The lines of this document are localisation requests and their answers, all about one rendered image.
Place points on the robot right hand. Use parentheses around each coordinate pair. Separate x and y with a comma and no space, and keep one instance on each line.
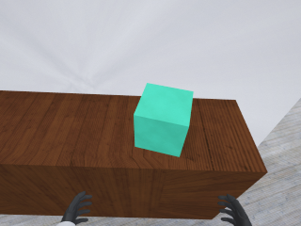
(238,213)

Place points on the pedestal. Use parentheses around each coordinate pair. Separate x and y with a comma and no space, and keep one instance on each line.
(54,145)

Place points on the robot left hand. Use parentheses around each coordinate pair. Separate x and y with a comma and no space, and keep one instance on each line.
(72,211)

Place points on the carton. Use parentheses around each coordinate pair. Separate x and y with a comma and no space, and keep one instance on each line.
(162,119)

